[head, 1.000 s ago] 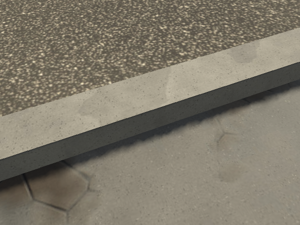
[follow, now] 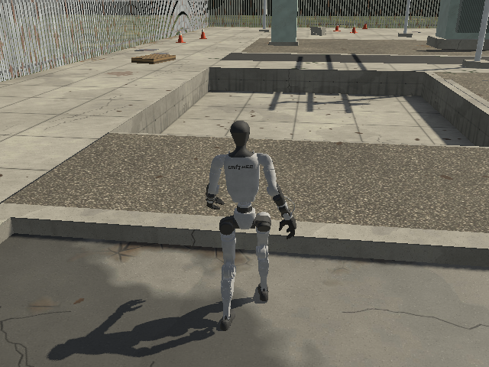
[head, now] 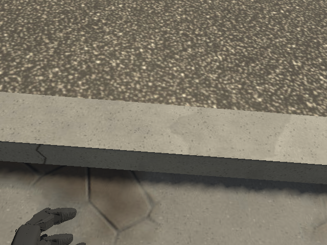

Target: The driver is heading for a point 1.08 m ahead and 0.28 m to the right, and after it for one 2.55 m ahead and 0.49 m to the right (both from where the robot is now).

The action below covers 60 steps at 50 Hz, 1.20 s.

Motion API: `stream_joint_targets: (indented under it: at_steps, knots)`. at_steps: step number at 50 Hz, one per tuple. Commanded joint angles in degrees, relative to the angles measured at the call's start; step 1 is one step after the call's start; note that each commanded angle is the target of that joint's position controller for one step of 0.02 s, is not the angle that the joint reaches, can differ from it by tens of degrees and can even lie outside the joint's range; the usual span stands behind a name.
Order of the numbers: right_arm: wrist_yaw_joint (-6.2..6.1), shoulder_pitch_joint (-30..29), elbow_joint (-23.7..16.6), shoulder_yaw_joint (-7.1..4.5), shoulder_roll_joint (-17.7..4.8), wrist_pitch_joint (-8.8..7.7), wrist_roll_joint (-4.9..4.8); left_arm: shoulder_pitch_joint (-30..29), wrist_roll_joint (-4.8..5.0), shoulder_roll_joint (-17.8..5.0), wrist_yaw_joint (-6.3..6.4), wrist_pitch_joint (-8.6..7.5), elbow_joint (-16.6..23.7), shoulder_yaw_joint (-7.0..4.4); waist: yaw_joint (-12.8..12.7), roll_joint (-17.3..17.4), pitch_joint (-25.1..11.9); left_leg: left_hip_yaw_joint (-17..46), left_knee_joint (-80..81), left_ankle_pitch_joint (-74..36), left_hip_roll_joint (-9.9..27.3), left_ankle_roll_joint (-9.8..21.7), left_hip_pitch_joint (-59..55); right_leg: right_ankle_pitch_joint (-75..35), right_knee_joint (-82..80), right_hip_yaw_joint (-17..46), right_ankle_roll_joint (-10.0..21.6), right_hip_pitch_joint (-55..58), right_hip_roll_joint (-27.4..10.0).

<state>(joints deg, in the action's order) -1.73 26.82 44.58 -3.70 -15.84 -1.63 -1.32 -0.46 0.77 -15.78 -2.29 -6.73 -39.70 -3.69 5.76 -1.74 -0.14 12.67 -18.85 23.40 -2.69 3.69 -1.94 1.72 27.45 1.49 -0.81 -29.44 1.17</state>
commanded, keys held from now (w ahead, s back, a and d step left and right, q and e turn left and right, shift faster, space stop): w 0.16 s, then w+e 0.84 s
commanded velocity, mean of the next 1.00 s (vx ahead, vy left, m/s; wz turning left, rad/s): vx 0.49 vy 0.00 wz -0.29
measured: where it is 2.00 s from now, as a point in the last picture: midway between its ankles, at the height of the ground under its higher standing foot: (212, 109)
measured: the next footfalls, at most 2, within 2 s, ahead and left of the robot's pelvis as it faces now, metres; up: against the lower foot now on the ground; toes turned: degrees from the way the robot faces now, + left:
right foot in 0.04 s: +0.17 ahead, -0.13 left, +0.00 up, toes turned +2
left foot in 0.46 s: +0.40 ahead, +0.10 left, +0.00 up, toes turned -4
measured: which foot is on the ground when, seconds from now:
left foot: down 0.00-0.06, up 0.08-0.44, down 0.46-0.92, up 0.94-1.00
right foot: up 0.00-0.02, down 0.04-0.46, up 0.48-0.90, down 0.92-1.00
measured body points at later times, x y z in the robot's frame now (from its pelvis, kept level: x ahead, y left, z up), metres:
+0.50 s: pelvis +0.27 +0.00 +0.00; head +0.31 +0.01 +0.44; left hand +0.25 +0.27 -0.15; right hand +0.47 -0.24 -0.09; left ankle +0.36 +0.10 -0.74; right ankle +0.14 -0.12 -0.71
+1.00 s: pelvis +0.51 -0.08 -0.02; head +0.54 -0.10 +0.43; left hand +0.76 +0.10 -0.12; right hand +0.45 -0.34 -0.16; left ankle +0.41 +0.10 -0.63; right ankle +0.55 -0.14 -0.73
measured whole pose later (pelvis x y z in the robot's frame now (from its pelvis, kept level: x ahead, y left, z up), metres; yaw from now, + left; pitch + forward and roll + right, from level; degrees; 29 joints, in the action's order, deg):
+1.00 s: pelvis +0.51 -0.08 -0.02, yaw -23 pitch +1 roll +0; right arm -0.1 17.5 49.0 -2.1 -14.5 -2.9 2.0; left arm 5.8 -1.9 -15.5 -1.3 -0.9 -45.2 -2.8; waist 2.2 1.1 3.2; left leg -3.9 -70.7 25.2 4.3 -0.8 17.2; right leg 13.8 37.0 -3.9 7.8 -24.7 5.3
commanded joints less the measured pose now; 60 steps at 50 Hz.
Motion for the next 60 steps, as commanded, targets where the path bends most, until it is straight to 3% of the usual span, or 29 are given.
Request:
stream_joint_targets:
  at_steps: [1,2,3,4,5,6,8,11,15,19,22,23,24,25,26,29,32,40,44,45,46,47,48,49,50,51,53,55,60]
  knots:
    - [-0.07,-1.7,-3.2,-2.09,-8.6,-0.32,0.32,4.4,-0.2,-9.1,0.59,-1.56,2.6,-3.09,-7.1,11.3,-3.3,5.1,-9.7,-47.5,10.6,4.3,3.4,1.2,-3.1,-2.2,4.7,15.4,0.8]
    - [0.88,0.1,-2.4,-2.15,-9.0,-1.2,3.51,15.0,-5.98,-7.6,1.58,0.28,-0.2,-1.87,-10.0,9.2,-9.6,1.1,-23.5,-42.9,5.9,1.8,10.8,8.6,0.7,2.4,6.9,30.8,-4.4]
    - [1.52,7.2,-4.0,-1.37,-4.3,-1.55,1.04,24.9,-6.7,-15.9,2.26,1.43,-1.3,-4.05,-10.7,-8.8,-21.9,-4.7,-44.9,-18.3,-2.0,-1.7,29.7,12.1,0.2,28.5,15.1,53.1,-21.4]
    - [1.48,4.9,-2.5,-1.46,-6.0,-1.76,2.52,25.4,-4.52,-14.1,1.9,2.46,-2.8,-3.73,-11.4,-11.1,-20.0,-3.6,-53.0,7.1,-4.7,-1.3,38.0,13.6,-8.5,42.5,16.8,49.8,-25.2]
    - [1.75,-1.3,-2.9,-1.62,-6.6,-1.83,3.14,20.6,-3.38,-10.8,1.96,2.89,-2.4,-2.76,-10.2,-4.8,-8.9,-2.3,-55.8,3.1,-1.0,-0.3,41.0,16.5,-9.4,33.5,15.5,40.2,-22.2]
    - [2.37,-5.1,-3.4,-1.21,-6.2,-2.13,3.06,16.7,-3.09,-7.5,1.82,2.87,-2.4,-1.72,-9.0,-1.2,-4.2,-3.3,-52.4,-1.7,1.4,0.1,39.2,13.8,-10.9,26.3,14.0,32.6,-19.6]
    - [3.3,-7.0,-3.7,-0.97,-5.6,-1.4,4.24,14.7,-2.83,-4.8,1.88,2.51,-3.9,-0.5,-6.0,-4.1,0.2,-5.6,-46.0,-3.7,3.9,-0.5,34.7,5.6,-13.9,17.2,11.8,23.3,-14.8]
    - [4.15,-6.9,-3.0,-0.28,-4.1,-0.7,4.81,16.4,-1.69,-5.9,1.03,1.34,-6.2,-0.55,-4.4,-5.3,0.4,-10.3,-39.9,-4.7,4.8,-2.2,32.2,-4.1,-15.4,13.1,13.3,20.1,-12.1]
    - [4.68,-17.6,-6.0,1.62,-1.5,-1.27,3.99,19.0,-1.35,-7.1,0.94,1.79,-8.5,-1.05,-6.6,-5.7,3.2,-13.4,-23.0,-11.4,5.1,-4.1,29.7,-1.8,-17.4,9.9,13.1,16.9,-9.7]
    - [3.87,-21.5,-6.9,1.39,-3.4,-1.65,3.32,21.7,-1.29,-9.0,0.88,2.12,-10.0,-1.71,-7.2,-3.9,2.3,-14.0,-15.3,-16.6,3.3,-4.6,22.2,-4.1,-14.5,12.2,10.8,17.1,-10.7]
    - [2.17,-14.0,-4.3,0.27,-5.6,-2.91,4.01,22.0,-1.07,-8.9,1.36,2.17,-10.7,-1.6,-3.1,0.0,-0.9,-13.4,-7.4,-15.6,2.3,-2.7,7.5,-9.2,-2.8,11.8,8.0,15.2,-7.7]
    - [1.29,-6.7,-3.2,-0.75,-9.0,-3.64,5.09,20.8,-0.84,-7.0,1.34,1.86,-9.6,-1.0,0.8,4.7,-5.8,-5.5,-4.2,-9.8,10.0,-0.4,-1.8,-5.3,9.9,8.9,6.4,10.7,-3.8]
    - [0.73,-0.8,-3.1,-2.2,-15.6,-3.28,5.83,23.9,0.65,-1.2,1.65,1.88,-7.2,0.39,1.7,16.6,-13.5,13.9,1.6,0.0,25.8,4.3,-14.2,18.1,26.6,1.2,4.1,-1.5,3.5]
    - [0.71,-2.4,-2.2,-2.33,-14.2,-2.3,4.5,24.3,-0.84,-5.2,2.11,3.03,-7.7,-0.45,0.0,15.5,-11.7,24.4,5.8,7.2,28.7,7.2,-8.6,28.3,34.4,1.0,5.0,-6.3,2.3]
    - [1.01,-7.1,-3.0,-0.95,-9.2,-2.19,3.94,23.5,-1.69,-6.4,1.95,3.89,-8.8,-0.97,-2.3,9.1,-4.8,18.2,6.4,9.9,25.7,6.5,-2.8,24.6,37.2,3.0,5.8,-7.0,-1.1]
    - [1.04,-11.9,-2.5,0.79,-3.5,-3.25,3.52,19.9,-2.64,-3.9,0.75,4.99,-9.0,-0.76,-4.9,8.5,2.1,-0.4,8.3,-13.7,18.9,3.8,5.7,17.1,35.0,1.7,4.6,-4.9,-4.7]
    - [1.22,-9.6,-0.5,0.42,-4.1,-4.53,3.02,17.0,-2.91,-2.4,-0.06,5.89,-8.1,-0.49,-5.5,7.7,1.0,-8.0,7.9,-28.8,18.2,4.3,4.3,13.4,35.2,0.4,3.4,-6.5,-4.7]
    - [1.11,-8.9,2.6,-0.32,-6.3,-4.52,2.86,1.2,-2.98,-0.8,-2.41,5.7,-1.8,1.3,-4.6,7.2,3.8,-22.2,8.3,-36.5,16.0,2.4,7.6,2.0,12.1,-6.0,3.2,-0.1,-3.6]
    - [0.73,-8.1,3.3,-0.89,-8.5,-3.43,2.18,8.4,-3.6,-3.2,-0.89,6.03,-3.3,0.52,-7.7,7.8,-2.7,-25.1,-8.9,-61.2,17.3,1.6,3.1,9.2,11.1,-9.0,7.7,10.2,1.6]
    - [0.75,-9.1,2.8,-1.01,-9.3,-2.75,1.89,14.8,-3.84,-3.8,-0.25,5.5,-5.3,-0.08,-10.8,6.0,-5.6,-26.1,-19.8,-60.8,16.4,0.9,5.3,8.5,7.3,-9.4,9.4,17.6,3.8]
    - [0.91,-9.2,2.1,-0.9,-9.1,-2.39,2.34,23.2,-4.33,-6.6,0.56,5.02,-7.7,-1.43,-14.6,2.2,-9.2,-26.2,-35.0,-47.3,14.8,-1.0,13.4,7.6,2.8,-6.2,10.9,29.2,3.2]
    - [1.41,-7.7,0.5,0.96,-1.5,-2.36,3.82,23.4,-3.88,-13.1,1.58,4.87,-7.9,-2.69,-11.2,-10.1,-9.3,-25.0,-53.7,4.1,8.6,-3.3,29.2,-5.3,1.3,13.3,12.6,37.4,-12.3]
    - [1.67,-5.3,-2.5,0.78,-3.2,-2.14,2.88,24.0,-2.44,-18.8,1.69,5.79,-6.1,-4.18,-10.7,-13.8,-18.9,-14.3,-66.3,8.5,1.7,-4.8,41.7,-2.5,-8.1,39.7,23.2,46.0,-21.5]
    - [1.69,-10.3,-2.3,0.51,-5.6,-2.26,3.79,21.7,-1.86,-15.5,2.11,6.56,-5.6,-3.9,-11.3,-3.5,-12.5,-10.7,-68.7,1.9,5.5,-4.4,47.3,9.3,-10.7,34.1,22.5,42.3,-19.7]
    - [1.83,-13.0,-2.8,0.78,-4.8,-2.84,3.82,19.5,-1.51,-11.4,2.49,6.7,-5.9,-2.84,-10.4,-1.8,-4.8,-12.3,-70.5,-3.0,6.7,-4.2,50.1,11.2,-10.9,29.2,21.5,35.1,-17.5]
    - [1.7,-13.2,-2.6,0.96,-4.0,-3.07,4.39,18.0,-1.48,-8.7,2.54,6.42,-5.9,-2.03,-8.1,1.5,-1.8,-12.2,-69.5,-5.0,8.2,-4.2,49.1,6.4,-10.9,25.2,19.1,29.5,-14.5]
    - [2.03,-11.4,-2.7,1.26,-3.0,-1.38,4.92,15.4,-1.1,-6.3,3.0,5.49,-5.2,-1.12,-4.7,1.7,-0.6,-11.6,-68.8,-7.1,9.2,-5.2,44.5,-3.5,-11.5,18.9,17.1,20.3,-10.2]
    - [2.42,-12.7,-4.2,1.78,-0.6,0.35,4.99,17.9,-1.41,-6.5,2.86,4.35,-5.8,-1.02,-4.4,0.9,-1.8,-13.4,-76.0,-5.4,7.7,-6.0,49.0,-10.2,-8.8,17.4,17.4,19.2,-8.4]
    - [0.48,-28.9,-13.9,4.61,5.3,1.07,5.0,30.2,-2.2,-5.5,2.75,2.72,-10.4,0.31,-8.6,-1.5,2.2,-13.4,-107.4,4.3,6.2,-2.6,83.9,13.3,-10.1,27.1,19.0,25.3,-11.7]
Keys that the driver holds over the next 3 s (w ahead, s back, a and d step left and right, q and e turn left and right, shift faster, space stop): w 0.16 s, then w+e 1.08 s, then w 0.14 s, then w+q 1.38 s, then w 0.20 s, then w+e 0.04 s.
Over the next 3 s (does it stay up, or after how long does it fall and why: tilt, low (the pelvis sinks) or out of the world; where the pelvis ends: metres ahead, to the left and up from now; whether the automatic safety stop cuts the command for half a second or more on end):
stays up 1.63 -0.42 0.15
